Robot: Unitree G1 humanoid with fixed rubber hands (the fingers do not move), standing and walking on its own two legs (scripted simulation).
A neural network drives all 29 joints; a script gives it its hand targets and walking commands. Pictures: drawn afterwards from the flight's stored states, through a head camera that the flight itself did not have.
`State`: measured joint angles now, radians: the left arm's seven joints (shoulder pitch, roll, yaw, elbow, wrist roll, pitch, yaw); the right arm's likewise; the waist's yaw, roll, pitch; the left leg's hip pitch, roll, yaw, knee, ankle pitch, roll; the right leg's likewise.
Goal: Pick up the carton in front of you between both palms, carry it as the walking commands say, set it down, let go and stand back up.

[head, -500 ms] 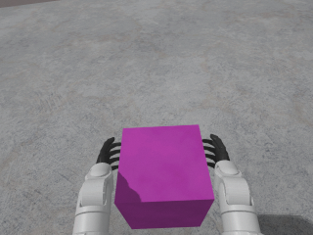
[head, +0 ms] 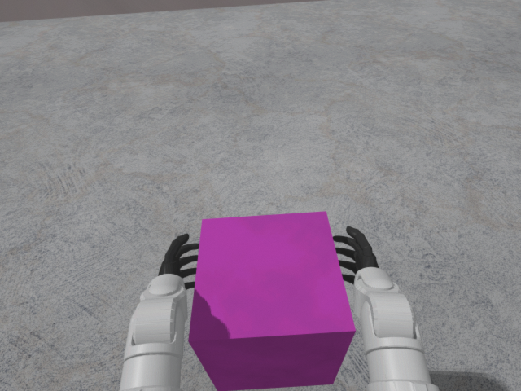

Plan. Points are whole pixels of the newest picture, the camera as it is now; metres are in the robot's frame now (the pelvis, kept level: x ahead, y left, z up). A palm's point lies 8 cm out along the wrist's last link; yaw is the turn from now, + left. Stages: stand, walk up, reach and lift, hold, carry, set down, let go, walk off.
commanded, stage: carry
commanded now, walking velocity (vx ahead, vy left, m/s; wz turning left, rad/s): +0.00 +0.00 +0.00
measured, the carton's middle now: (269, 304) +0.29 +0.00 -0.06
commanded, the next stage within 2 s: hold in 1.58 s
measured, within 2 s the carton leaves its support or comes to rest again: neither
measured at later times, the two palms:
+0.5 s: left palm (160, 305) +0.25 +0.16 +0.05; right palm (368, 297) +0.25 -0.14 +0.05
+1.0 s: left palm (163, 314) +0.24 +0.15 +0.04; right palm (374, 305) +0.24 -0.15 +0.05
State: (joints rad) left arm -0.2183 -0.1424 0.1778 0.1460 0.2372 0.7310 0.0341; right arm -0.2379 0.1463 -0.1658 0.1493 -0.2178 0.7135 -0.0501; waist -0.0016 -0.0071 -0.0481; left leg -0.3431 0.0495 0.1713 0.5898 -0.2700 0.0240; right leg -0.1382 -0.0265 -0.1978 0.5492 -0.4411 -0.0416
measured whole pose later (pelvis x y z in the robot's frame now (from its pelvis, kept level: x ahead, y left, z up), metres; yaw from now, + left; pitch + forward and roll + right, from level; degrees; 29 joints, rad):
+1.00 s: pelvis -0.05 +0.00 +0.00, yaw +0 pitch +1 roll +0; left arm -0.24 -0.15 0.19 0.18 0.25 0.74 0.04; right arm -0.27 0.15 -0.19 0.20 -0.24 0.71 -0.04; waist 0.00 0.00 -0.06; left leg -0.39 0.06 0.17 0.53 -0.15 0.03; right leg -0.22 -0.02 -0.21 0.56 -0.37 -0.06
